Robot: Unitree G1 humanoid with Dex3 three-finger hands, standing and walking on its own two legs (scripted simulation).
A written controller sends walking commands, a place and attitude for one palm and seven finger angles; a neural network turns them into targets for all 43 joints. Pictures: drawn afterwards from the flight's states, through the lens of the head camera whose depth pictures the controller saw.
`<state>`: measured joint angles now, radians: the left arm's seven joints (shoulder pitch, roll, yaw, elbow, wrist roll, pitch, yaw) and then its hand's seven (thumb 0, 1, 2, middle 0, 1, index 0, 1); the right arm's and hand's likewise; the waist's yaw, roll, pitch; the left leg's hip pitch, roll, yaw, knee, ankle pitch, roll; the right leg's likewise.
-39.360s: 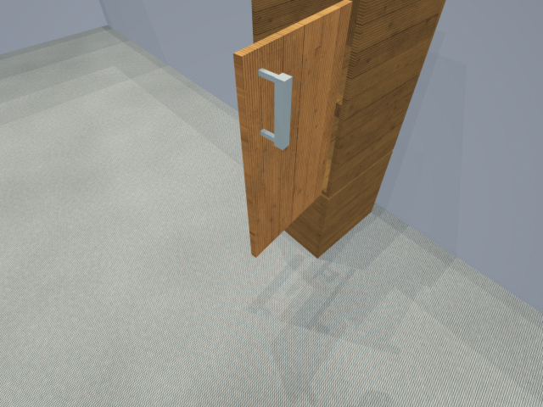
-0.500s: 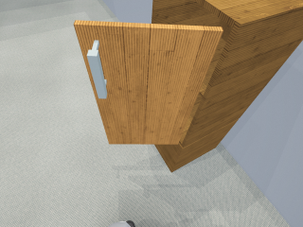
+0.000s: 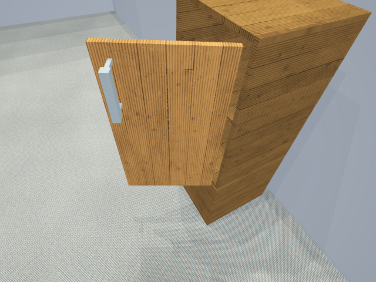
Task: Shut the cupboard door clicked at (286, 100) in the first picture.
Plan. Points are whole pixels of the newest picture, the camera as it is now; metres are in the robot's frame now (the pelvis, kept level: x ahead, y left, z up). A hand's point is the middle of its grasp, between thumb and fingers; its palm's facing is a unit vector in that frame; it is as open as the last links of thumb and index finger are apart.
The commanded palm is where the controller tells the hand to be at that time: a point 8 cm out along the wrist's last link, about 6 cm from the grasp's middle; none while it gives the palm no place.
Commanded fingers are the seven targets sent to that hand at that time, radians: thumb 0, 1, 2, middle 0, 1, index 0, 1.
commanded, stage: come to a stop and stand still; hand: left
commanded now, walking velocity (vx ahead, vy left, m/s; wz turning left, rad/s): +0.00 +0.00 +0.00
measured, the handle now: (113, 92) +0.49 +0.20 +0.14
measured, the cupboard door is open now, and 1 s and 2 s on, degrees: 62 62 62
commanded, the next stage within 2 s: look again from close up in 0.06 s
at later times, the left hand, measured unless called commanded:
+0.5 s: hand out of the picture +0.03 +0.21 -0.18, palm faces +0.01 -0.97 -0.23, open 7.4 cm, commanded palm none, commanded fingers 0.00 0.90 0.90 -0.20 -0.30 -0.20 -0.30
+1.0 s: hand (90, 222) +0.23 +0.21 +0.01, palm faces +0.21 -0.97 -0.11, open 7.1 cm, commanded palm +0.13 +0.26 -0.04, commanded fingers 0.00 0.90 0.90 -0.40 -0.52 -0.40 -0.52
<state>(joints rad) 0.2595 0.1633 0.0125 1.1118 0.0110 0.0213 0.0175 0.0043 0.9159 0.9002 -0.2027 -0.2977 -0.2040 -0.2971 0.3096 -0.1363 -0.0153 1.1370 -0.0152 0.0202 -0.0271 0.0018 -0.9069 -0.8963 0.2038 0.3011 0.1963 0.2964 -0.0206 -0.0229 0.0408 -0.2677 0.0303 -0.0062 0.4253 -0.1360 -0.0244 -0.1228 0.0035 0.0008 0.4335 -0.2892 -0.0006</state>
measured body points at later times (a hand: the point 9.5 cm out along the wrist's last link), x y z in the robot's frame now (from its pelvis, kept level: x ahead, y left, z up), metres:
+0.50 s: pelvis +0.02 +0.02 -0.01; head +0.02 +0.02 +0.44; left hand +0.03 +0.26 -0.16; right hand +0.06 -0.21 -0.16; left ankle +0.06 +0.13 -0.74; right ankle -0.03 -0.12 -0.74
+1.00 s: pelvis +0.00 +0.01 -0.03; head +0.00 +0.01 +0.42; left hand +0.21 +0.26 +0.02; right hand +0.15 -0.24 -0.12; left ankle +0.06 +0.13 -0.74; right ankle -0.03 -0.11 -0.74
